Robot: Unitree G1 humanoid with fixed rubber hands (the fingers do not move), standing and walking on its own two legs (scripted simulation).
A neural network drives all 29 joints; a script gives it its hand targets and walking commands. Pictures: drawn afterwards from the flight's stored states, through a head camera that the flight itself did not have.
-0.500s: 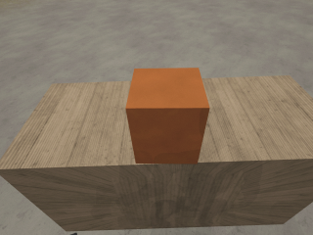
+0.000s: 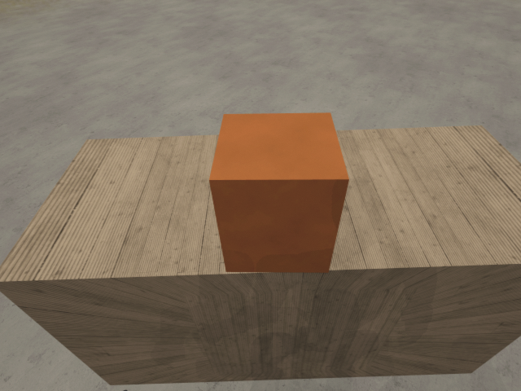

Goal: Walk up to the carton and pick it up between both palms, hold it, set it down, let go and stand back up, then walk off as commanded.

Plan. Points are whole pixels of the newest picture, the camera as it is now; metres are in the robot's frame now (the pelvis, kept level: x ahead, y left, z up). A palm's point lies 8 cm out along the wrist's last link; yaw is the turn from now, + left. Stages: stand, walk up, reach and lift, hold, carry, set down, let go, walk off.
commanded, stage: walk off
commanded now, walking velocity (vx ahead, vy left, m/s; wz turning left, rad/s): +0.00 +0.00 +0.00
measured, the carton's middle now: (276, 194) +0.48 +0.00 +0.05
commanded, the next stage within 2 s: none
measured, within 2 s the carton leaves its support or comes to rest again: neither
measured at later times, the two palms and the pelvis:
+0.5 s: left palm out of the picture +0.02 +0.34 -0.15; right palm out of the picture -0.02 -0.26 -0.12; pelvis -0.08 +0.04 -0.03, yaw +0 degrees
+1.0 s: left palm out of the picture -0.18 +0.33 -0.11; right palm out of the picture -0.18 -0.27 -0.15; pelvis -0.26 +0.02 -0.03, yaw -2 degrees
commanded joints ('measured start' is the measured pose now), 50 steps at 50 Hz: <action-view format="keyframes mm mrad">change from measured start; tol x32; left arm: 1 -16 249 53 -51 10 -29 11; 45 232 340 86 -149 34 99 20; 50 -144 363 93 -321 56 51 49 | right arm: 1 13 -262 -56 -60 -47 -30 -14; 50 -10 -321 -140 -364 -54 105 -46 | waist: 1 -10 28 10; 17 -16 -256 113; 24 -20 304 -30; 43 28 263 39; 50 -1 -126 361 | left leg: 1 1 68 -71 -143 -60 60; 8 5 72 -74 -148 -46 59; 10 -8 -2 -58 116 382 64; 18 -46 -101 -84 566 -370 78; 24 -19 237 -432 -107 456 138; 43 -168 193 -259 -171 -343 173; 50 -310 -207 -266 844 -260 21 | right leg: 1 0 -121 115 -126 -81 -27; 8 5 -121 110 -120 -64 -29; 11 -41 -169 105 55 575 -110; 19 -337 -343 231 -85 180 -248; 22 -166 -189 113 183 211 -112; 25 -275 115 91 790 -511 7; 29 -314 118 212 958 -365 12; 45 90 -11 99 73 -332 -49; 47 -286 -297 616 -231 -563 -154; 50 -497 -213 567 -296 -503 -94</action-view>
